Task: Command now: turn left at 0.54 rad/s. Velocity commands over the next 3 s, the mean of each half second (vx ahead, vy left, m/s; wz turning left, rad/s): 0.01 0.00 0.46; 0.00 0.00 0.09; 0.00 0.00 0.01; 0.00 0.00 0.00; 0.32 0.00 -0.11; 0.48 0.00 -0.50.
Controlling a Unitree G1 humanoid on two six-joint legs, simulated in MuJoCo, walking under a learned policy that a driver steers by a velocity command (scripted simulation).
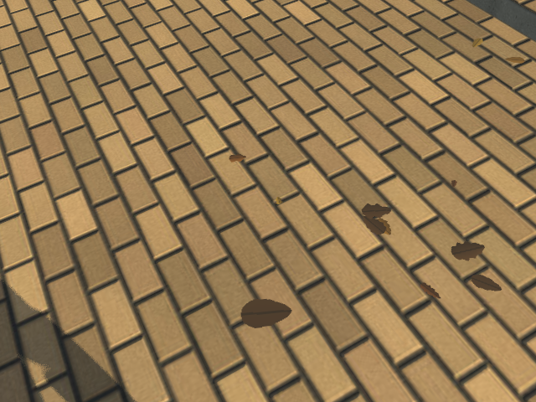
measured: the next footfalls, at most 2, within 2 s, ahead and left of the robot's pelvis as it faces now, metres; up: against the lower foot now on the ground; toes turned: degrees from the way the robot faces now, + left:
left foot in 0.24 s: +0.03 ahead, +0.15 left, +0.00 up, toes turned +11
right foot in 0.64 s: +0.09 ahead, -0.08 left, +0.00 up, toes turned +15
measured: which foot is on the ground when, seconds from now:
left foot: up 0.00-0.22, down 0.24-1.00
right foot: down 0.00-0.24, up 0.26-0.62, down 0.64-1.00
